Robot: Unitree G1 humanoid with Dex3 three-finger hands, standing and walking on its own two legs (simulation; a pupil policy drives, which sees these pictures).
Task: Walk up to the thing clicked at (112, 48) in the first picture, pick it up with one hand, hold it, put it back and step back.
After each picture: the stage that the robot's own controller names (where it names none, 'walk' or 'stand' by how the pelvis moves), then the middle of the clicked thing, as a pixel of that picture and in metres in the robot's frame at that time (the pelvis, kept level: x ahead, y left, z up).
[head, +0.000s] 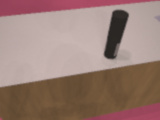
stand; (114, 37) +0.61 -0.15 -0.01
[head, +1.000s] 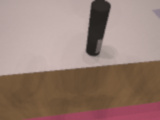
sink last; (96, 31) +0.55 -0.04 +0.03
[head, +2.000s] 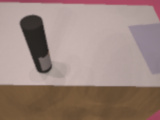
stand; (38, 48) +0.46 +0.18 +0.03
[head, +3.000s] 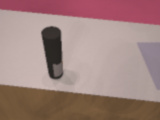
stand; (53, 56) +0.47 +0.14 -0.01
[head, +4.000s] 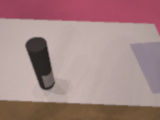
stand; (42, 66) +0.42 +0.17 -0.01
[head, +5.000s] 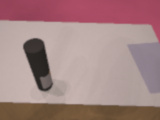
stand; (40, 68) +0.42 +0.18 -0.01
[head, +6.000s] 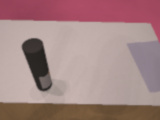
stand; (39, 67) +0.42 +0.18 -0.01
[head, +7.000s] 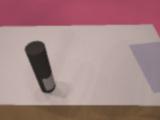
rise first; (42, 70) +0.41 +0.19 -0.01
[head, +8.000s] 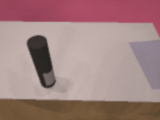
go down; (43, 64) +0.43 +0.19 +0.00
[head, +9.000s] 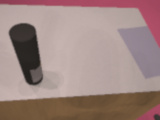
go down; (29, 59) +0.41 +0.17 +0.03
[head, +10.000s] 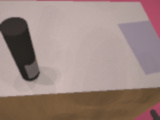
close in; (23, 54) +0.42 +0.18 +0.05
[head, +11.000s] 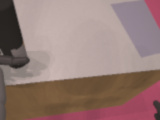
close; (9, 37) +0.44 +0.19 +0.08
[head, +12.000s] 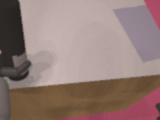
lift; (12, 44) +0.42 +0.19 +0.08
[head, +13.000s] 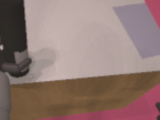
lift; (14, 41) +0.44 +0.18 +0.08
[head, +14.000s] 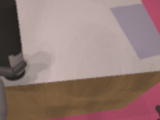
lift; (8, 44) +0.43 +0.19 +0.08
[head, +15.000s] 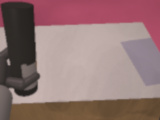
hold; (22, 53) +0.33 +0.17 +0.20
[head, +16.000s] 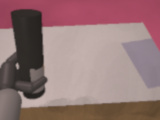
hold; (30, 58) +0.33 +0.15 +0.17
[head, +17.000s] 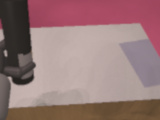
crouch; (18, 44) +0.37 +0.19 +0.19
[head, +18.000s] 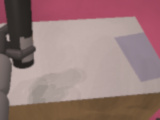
lower; (20, 28) +0.44 +0.18 +0.18
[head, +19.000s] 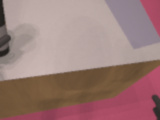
lower; out of the picture +0.51 +0.21 +0.09
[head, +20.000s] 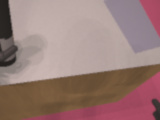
lower; out of the picture +0.48 +0.20 +0.09
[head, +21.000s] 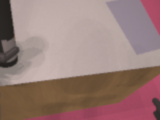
lower; (0, 29) +0.47 +0.20 +0.08
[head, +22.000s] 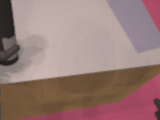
lower; (1, 27) +0.47 +0.20 +0.09
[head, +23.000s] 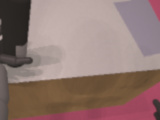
open; (15, 33) +0.45 +0.17 +0.09
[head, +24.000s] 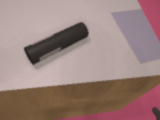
sink last; (58, 41) +0.51 +0.05 -0.02
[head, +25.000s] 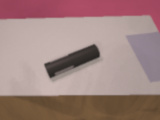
stand; (72, 60) +0.51 +0.07 -0.05
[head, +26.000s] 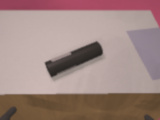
stand; (74, 58) +0.50 +0.05 -0.05
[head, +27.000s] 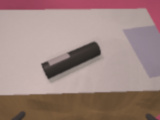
stand; (72, 59) +0.48 +0.05 -0.04
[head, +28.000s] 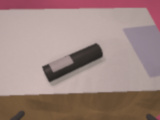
stand; (73, 61) +0.47 +0.05 -0.04
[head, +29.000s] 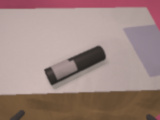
stand; (76, 64) +0.45 +0.04 -0.03
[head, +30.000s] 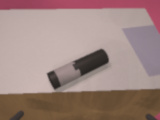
stand; (78, 67) +0.44 +0.02 -0.03
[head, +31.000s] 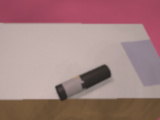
stand; (84, 81) +0.43 +0.00 -0.10
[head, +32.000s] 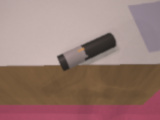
walk; (87, 51) +0.49 +0.01 -0.08
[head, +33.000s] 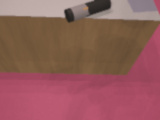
walk; (88, 9) +0.78 -0.04 -0.07
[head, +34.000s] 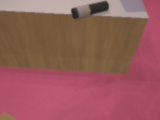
stand; (90, 9) +0.98 -0.02 -0.08
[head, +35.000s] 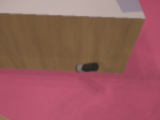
stand; (86, 67) +0.83 -0.04 -0.58
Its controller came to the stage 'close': yes
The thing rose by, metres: 0.19
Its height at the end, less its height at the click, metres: -0.72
